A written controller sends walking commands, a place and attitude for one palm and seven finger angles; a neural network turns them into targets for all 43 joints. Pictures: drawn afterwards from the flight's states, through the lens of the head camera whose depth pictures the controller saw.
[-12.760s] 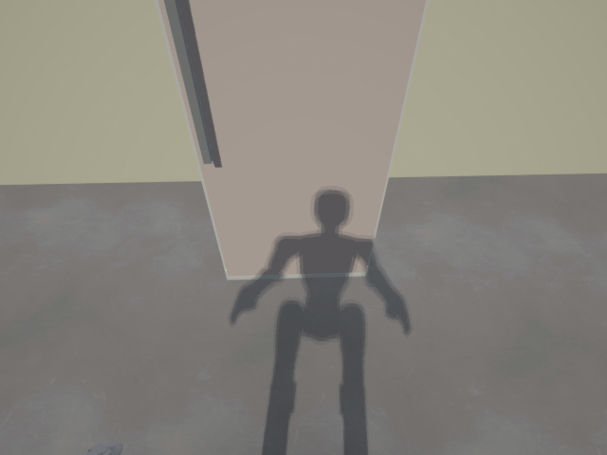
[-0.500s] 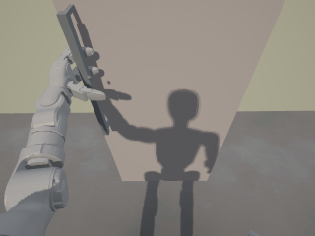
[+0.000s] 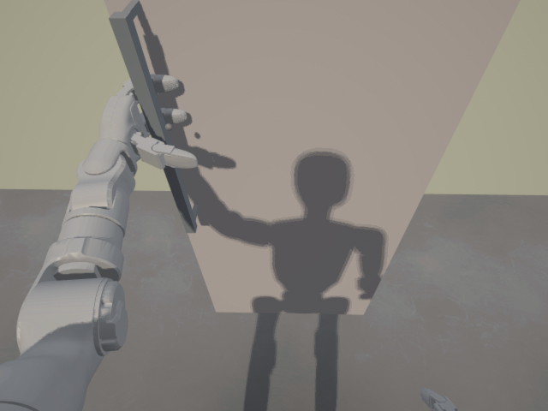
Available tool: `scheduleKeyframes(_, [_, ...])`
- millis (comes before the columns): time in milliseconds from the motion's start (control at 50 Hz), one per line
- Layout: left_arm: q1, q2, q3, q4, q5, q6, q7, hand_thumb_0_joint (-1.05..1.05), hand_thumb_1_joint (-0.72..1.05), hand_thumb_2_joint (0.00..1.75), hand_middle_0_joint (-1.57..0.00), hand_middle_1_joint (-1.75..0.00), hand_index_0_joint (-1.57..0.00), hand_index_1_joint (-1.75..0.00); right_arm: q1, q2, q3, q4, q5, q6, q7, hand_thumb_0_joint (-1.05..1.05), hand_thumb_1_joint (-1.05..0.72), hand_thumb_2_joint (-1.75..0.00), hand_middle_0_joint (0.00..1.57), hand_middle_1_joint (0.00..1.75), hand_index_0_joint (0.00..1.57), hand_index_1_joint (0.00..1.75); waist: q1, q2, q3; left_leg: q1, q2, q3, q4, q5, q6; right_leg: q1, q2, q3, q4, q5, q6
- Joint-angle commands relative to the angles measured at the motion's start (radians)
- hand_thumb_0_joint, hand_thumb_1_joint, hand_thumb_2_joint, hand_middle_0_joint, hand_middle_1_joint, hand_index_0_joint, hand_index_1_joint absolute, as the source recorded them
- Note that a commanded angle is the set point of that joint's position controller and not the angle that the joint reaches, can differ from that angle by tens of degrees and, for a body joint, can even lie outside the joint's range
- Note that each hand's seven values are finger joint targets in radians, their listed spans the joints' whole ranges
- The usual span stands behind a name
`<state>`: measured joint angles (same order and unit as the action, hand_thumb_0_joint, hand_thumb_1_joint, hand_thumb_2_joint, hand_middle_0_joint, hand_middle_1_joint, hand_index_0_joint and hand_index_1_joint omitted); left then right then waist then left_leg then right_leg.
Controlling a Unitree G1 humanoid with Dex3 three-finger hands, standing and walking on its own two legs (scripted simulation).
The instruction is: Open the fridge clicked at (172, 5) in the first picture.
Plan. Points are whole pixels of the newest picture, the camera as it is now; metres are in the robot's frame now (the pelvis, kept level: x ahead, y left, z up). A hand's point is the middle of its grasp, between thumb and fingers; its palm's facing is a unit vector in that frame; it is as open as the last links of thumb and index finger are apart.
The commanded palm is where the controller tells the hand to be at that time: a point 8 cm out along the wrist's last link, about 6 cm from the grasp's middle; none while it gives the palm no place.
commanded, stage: grip the handle and tug to test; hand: left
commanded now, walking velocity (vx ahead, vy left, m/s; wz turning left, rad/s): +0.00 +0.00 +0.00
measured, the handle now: (169, 144) +0.51 +0.19 +0.12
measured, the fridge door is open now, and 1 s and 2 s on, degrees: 0 0 10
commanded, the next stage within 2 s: pull the door a little, standing still in 1.46 s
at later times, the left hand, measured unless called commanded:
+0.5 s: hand (167, 129) +0.46 +0.17 +0.19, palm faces +0.00 -1.00 +0.00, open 9.3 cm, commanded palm +0.43 +0.22 +0.19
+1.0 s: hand (165, 130) +0.45 +0.17 +0.19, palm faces +0.01 -1.00 +0.00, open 5.3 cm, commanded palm +0.43 +0.21 +0.19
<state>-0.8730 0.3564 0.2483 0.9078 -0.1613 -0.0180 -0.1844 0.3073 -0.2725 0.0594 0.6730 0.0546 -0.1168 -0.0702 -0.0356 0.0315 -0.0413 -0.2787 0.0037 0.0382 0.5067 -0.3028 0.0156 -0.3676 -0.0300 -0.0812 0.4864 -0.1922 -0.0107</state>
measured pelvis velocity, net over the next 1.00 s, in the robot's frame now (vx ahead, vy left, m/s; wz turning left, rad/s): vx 0.00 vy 0.00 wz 0.00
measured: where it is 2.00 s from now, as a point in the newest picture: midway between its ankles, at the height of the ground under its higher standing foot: outside the picture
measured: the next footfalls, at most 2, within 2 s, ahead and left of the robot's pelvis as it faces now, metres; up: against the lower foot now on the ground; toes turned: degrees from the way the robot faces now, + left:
none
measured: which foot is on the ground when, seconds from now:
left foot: down 0.00-1.00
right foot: down 0.00-1.00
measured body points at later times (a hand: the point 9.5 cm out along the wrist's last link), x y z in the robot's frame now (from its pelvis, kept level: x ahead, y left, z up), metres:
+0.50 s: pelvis +0.01 +0.00 +0.00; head +0.02 -0.01 +0.45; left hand +0.45 +0.22 +0.19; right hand +0.10 -0.26 -0.11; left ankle -0.03 +0.11 -0.74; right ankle +0.03 -0.12 -0.74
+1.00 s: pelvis +0.00 +0.00 +0.00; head +0.02 -0.01 +0.45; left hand +0.45 +0.22 +0.19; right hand +0.10 -0.26 -0.11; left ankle -0.03 +0.11 -0.74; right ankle +0.03 -0.12 -0.74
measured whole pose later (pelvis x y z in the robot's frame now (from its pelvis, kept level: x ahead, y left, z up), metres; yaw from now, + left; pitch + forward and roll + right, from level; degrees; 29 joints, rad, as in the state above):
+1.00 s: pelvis +0.00 +0.00 +0.00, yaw +0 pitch +4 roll +0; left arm -0.81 0.36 0.26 0.83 -0.17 0.02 -0.18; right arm 0.32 -0.28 0.05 0.66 0.06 -0.09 -0.08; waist -0.04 0.04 -0.04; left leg -0.26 0.01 0.04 0.50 -0.31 0.01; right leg -0.34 -0.02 -0.08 0.47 -0.19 -0.01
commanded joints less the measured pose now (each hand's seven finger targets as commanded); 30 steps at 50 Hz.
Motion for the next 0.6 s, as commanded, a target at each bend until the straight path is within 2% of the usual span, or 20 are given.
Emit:
scheduleKeyframes(0, [-0.467, 0.228, 0.072, -0.236, -0.017, -0.075, -0.004, 0.00, -0.50, 0.30, -0.30, -1.20, -0.30, -1.20, 0.017, -0.137, -0.061, -0.116, 0.003, -0.030, -0.007, 0.00, -0.90, -0.90, 0.20, 0.30, 0.20, 0.30, -0.003, -0.037, -0.352, 0.048, -0.001, -0.040, -0.058, 0.300, 0.014, 0.236, 0.027, 0.048, -0.011, 0.292, -0.026])
scheduleKeyframes(20, [-0.458, 0.237, 0.071, -0.237, -0.011, -0.075, -0.005, 0.00, -0.50, 0.30, -0.30, -1.20, -0.30, -1.20, 0.017, -0.140, -0.061, -0.119, 0.002, -0.025, -0.007, 0.00, -0.90, -0.90, 0.20, 0.30, 0.20, 0.30, -0.006, -0.044, -0.349, 0.049, 0.000, -0.039, -0.059, 0.313, 0.015, 0.242, 0.027, 0.044, -0.010, 0.299, -0.026])
scheduleKeyframes(40, [-0.463, 0.228, 0.063, -0.262, -0.013, -0.074, -0.008, 0.00, -0.45, 0.32, -0.30, -1.21, -0.30, -1.21, 0.013, -0.137, -0.061, -0.122, 0.003, -0.024, -0.006, 0.00, -0.90, -0.90, 0.20, 0.30, 0.20, 0.30, -0.005, -0.025, -0.346, 0.048, 0.001, -0.038, -0.060, 0.315, 0.015, 0.243, 0.026, 0.048, -0.012, 0.304, -0.026])
scheduleKeyframes(80, [-0.462, 0.191, 0.035, -0.297, -0.016, -0.064, -0.014, 0.00, -0.36, 0.36, -0.32, -1.22, -0.32, -1.22, 0.009, -0.132, -0.063, -0.127, 0.006, -0.022, -0.004, 0.00, -0.90, -0.90, 0.20, 0.30, 0.20, 0.30, -0.010, -0.006, -0.340, 0.066, 0.003, -0.037, -0.057, 0.338, 0.014, 0.234, 0.029, 0.046, -0.012, 0.318, -0.027])
scheduleKeyframes(120, [-0.449, 0.233, 0.070, -0.308, -0.016, -0.057, -0.006, 0.00, -0.27, 0.40, -0.32, -1.23, -0.32, -1.23, 0.013, -0.139, -0.067, -0.128, 0.004, -0.016, -0.006, 0.00, -0.90, -0.90, 0.20, 0.30, 0.20, 0.30, -0.004, -0.019, -0.342, 0.064, 0.004, -0.040, -0.059, 0.334, 0.013, 0.241, 0.031, 0.042, -0.015, 0.304, -0.028])
scheduleKeyframes(140, [-0.465, 0.207, 0.049, -0.336, -0.019, -0.055, -0.005, 0.00, -0.22, 0.42, -0.33, -1.24, -0.33, -1.24, 0.004, -0.133, -0.064, -0.132, 0.005, -0.017, -0.005, 0.00, -0.90, -0.90, 0.20, 0.30, 0.20, 0.30, -0.007, 0.003, -0.340, 0.071, 0.004, -0.040, -0.062, 0.333, 0.013, 0.236, 0.030, 0.045, -0.017, 0.301, -0.027])
scheduleKeyframes(180, [-0.471, 0.218, 0.062, -0.352, -0.016, -0.048, 0.004, 0.00, -0.13, 0.46, -0.34, -1.25, -0.34, -1.25, 0.011, -0.132, -0.066, -0.125, 0.003, -0.017, -0.006, 0.00, -0.90, -0.90, 0.20, 0.30, 0.20, 0.30, -0.006, 0.012, -0.356, 0.080, 0.002, -0.039, -0.061, 0.335, 0.011, 0.241, 0.031, 0.045, -0.019, 0.306, -0.028])
scheduleKeyframes(200, [-0.451, 0.217, 0.065, -0.352, -0.016, -0.045, 0.008, 0.00, -0.08, 0.48, -0.35, -1.26, -0.35, -1.26, 0.009, -0.132, -0.067, -0.126, 0.003, -0.016, -0.005, 0.00, -0.90, -0.90, 0.20, 0.30, 0.20, 0.30, -0.003, -0.010, -0.353, 0.074, 0.003, -0.038, -0.063, 0.333, 0.012, 0.251, 0.032, 0.045, -0.019, 0.309, -0.028])
scheduleKeyframes(220, [-0.427, 0.210, 0.061, -0.362, -0.016, -0.047, 0.009, 0.00, -0.03, 0.50, -0.35, -1.27, -0.35, -1.27, 0.004, -0.134, -0.068, -0.134, 0.001, -0.016, -0.005, 0.00, -0.90, -0.90, 0.20, 0.30, 0.20, 0.30, 0.003, -0.002, -0.356, 0.079, 0.003, -0.038, -0.064, 0.355, 0.013, 0.260, 0.031, 0.041, -0.019, 0.315, -0.029])
scheduleKeyframes(280, [-0.418, 0.198, 0.051, -0.364, -0.019, -0.036, 0.007, 0.00, 0.11, 0.56, -0.36, -1.29, -0.36, -1.29, -0.002, -0.132, -0.067, -0.128, 0.004, -0.014, -0.005, 0.00, -0.90, -0.90, 0.20, 0.30, 0.20, 0.30, -0.005, -0.016, -0.331, 0.075, 0.004, -0.033, -0.068, 0.324, 0.014, 0.247, 0.032, 0.045, -0.028, 0.305, -0.026])
scheduleKeyframes(320, [-0.398, 0.229, 0.075, -0.331, -0.017, -0.027, 0.006, 0.00, 0.20, 0.60, -0.38, -1.30, -0.38, -1.30, 0.004, -0.140, -0.068, -0.128, 0.004, -0.009, -0.009, 0.00, -0.90, -0.90, 0.20, 0.30, 0.20, 0.30, -0.004, -0.055, -0.316, 0.056, 0.004, -0.032, -0.072, 0.304, 0.019, 0.258, 0.030, 0.043, -0.031, 0.293, -0.025])
scheduleKeyframes(360, [-0.453, 0.196, 0.040, -0.363, -0.015, -0.025, 0.001, 0.00, 0.29, 0.64, -0.38, -1.31, -0.38, -1.31, -0.007, -0.133, -0.064, -0.133, 0.005, -0.009, -0.011, 0.00, -0.90, -0.90, 0.20, 0.30, 0.20, 0.30, -0.014, 0.015, -0.316, 0.072, 0.000, -0.030, -0.071, 0.298, 0.018, 0.239, 0.028, 0.048, -0.033, 0.288, -0.027])
scheduleKeyframes(380, [-0.444, 0.215, 0.060, -0.350, -0.015, -0.024, 0.003, 0.00, 0.34, 0.66, -0.39, -1.32, -0.39, -1.32, -0.001, -0.132, -0.066, -0.126, 0.004, -0.009, -0.012, 0.00, -0.90, -0.90, 0.20, 0.30, 0.20, 0.30, -0.011, -0.011, -0.320, 0.073, 0.001, -0.032, -0.069, 0.308, 0.017, 0.244, 0.029, 0.046, -0.032, 0.298, -0.027])
scheduleKeyframes(420, [-0.414, 0.228, 0.071, -0.335, -0.018, -0.023, 0.002, 0.00, 0.43, 0.70, -0.40, -1.33, -0.40, -1.33, 0.000, -0.137, -0.065, -0.131, 0.003, -0.006, -0.014, 0.00, -0.90, -0.90, 0.20, 0.30, 0.20, 0.30, -0.005, -0.019, -0.328, 0.066, 0.000, -0.029, -0.068, 0.308, 0.018, 0.258, 0.028, 0.046, -0.031, 0.299, -0.027])
scheduleKeyframes(440, [-0.423, 0.225, 0.064, -0.347, -0.016, -0.024, 0.001, 0.00, 0.48, 0.72, -0.41, -1.34, -0.41, -1.34, -0.003, -0.133, -0.063, -0.131, 0.005, -0.005, -0.014, 0.00, -0.90, -0.90, 0.20, 0.30, 0.20, 0.30, -0.007, -0.015, -0.328, 0.067, 0.001, -0.032, -0.068, 0.320, 0.018, 0.256, 0.028, 0.045, -0.028, 0.309, -0.027])
scheduleKeyframes(460, [-0.442, 0.196, 0.041, -0.357, -0.019, -0.024, -0.001, 0.00, 0.53, 0.74, -0.41, -1.35, -0.41, -1.35, -0.006, -0.131, -0.062, -0.135, 0.005, -0.007, -0.012, 0.00, -0.90, -0.90, 0.20, 0.30, 0.20, 0.30, -0.012, 0.000, -0.327, 0.076, 0.000, -0.034, -0.068, 0.322, 0.016, 0.245, 0.028, 0.045, -0.028, 0.308, -0.027])
scheduleKeyframes(500, [-0.407, 0.236, 0.085, -0.338, -0.022, -0.021, 0.001, 0.00, 0.62, 0.78, -0.42, -1.36, -0.42, -1.36, 0.000, -0.135, -0.066, -0.131, 0.002, -0.005, -0.013, 0.00, -0.90, -0.90, 0.20, 0.30, 0.20, 0.30, -0.002, -0.032, -0.345, 0.067, 0.001, -0.029, -0.064, 0.324, 0.018, 0.265, 0.029, 0.049, -0.025, 0.325, -0.025])
scheduleKeyframes(520, [-0.394, 0.248, 0.085, -0.341, -0.019, -0.024, -0.002, 0.00, 0.67, 0.80, -0.43, -1.37, -0.43, -1.37, -0.002, -0.138, -0.065, -0.136, 0.004, -0.001, -0.013, 0.00, -0.90, -0.90, 0.20, 0.30, 0.20, 0.30, 0.001, -0.027, -0.343, 0.065, 0.001, -0.028, -0.064, 0.331, 0.018, 0.272, 0.027, 0.046, -0.024, 0.324, -0.026])
scheduleKeyframes(540, [-0.421, 0.209, 0.048, -0.358, -0.019, -0.026, -0.005, 0.00, 0.71, 0.82, -0.43, -1.37, -0.43, -1.37, -0.012, -0.131, -0.061, -0.138, 0.006, -0.001, -0.013, 0.00, -0.90, -0.90, 0.20, 0.30, 0.20, 0.30, -0.010, -0.002, -0.326, 0.069, 0.000, -0.029, -0.065, 0.330, 0.018, 0.256, 0.027, 0.047, -0.025, 0.325, -0.026])
scheduleKeyframes(580, [-0.411, 0.203, 0.053, -0.350, -0.023, -0.022, -0.005, 0.00, 0.81, 0.86, -0.44, -1.39, -0.44, -1.39, -0.011, -0.131, -0.063, -0.137, 0.006, -0.003, -0.011, 0.00, -0.90, -0.90, 0.20, 0.30, 0.20, 0.30, -0.008, -0.021, -0.326, 0.071, 0.001, -0.031, -0.064, 0.322, 0.017, 0.252, 0.028, 0.046, -0.027, 0.319, -0.026])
